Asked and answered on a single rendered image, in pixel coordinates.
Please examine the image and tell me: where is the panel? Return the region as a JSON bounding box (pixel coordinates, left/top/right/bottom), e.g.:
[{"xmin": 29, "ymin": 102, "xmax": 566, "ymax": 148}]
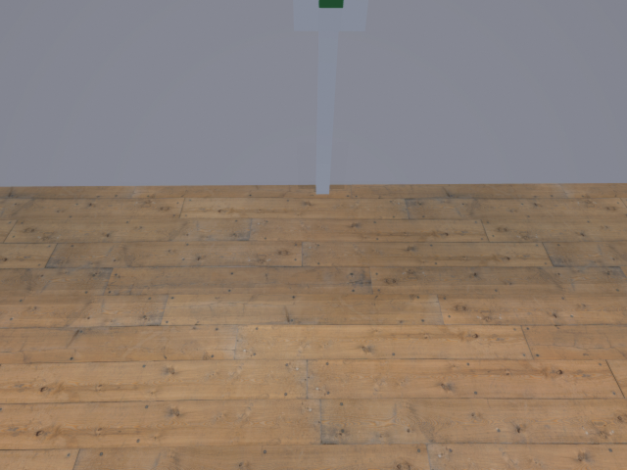
[{"xmin": 293, "ymin": 0, "xmax": 368, "ymax": 194}]

